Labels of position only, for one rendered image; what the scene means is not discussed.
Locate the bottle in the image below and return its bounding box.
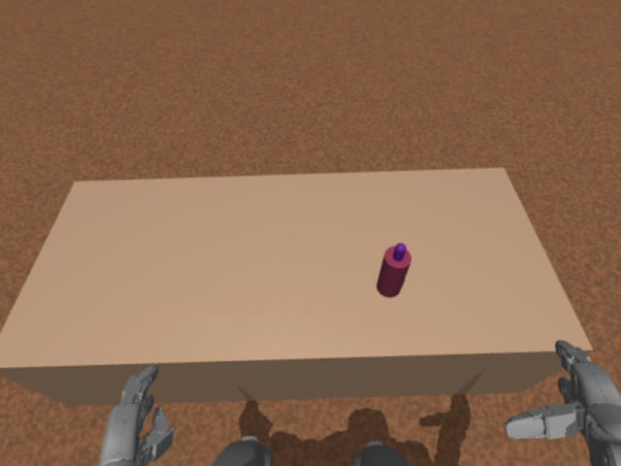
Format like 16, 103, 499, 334
376, 243, 411, 298

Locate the right robot hand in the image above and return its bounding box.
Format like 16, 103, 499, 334
505, 340, 621, 440

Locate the right robot arm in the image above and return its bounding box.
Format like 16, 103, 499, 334
583, 403, 621, 466

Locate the left robot hand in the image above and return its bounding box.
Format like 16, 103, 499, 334
99, 364, 174, 466

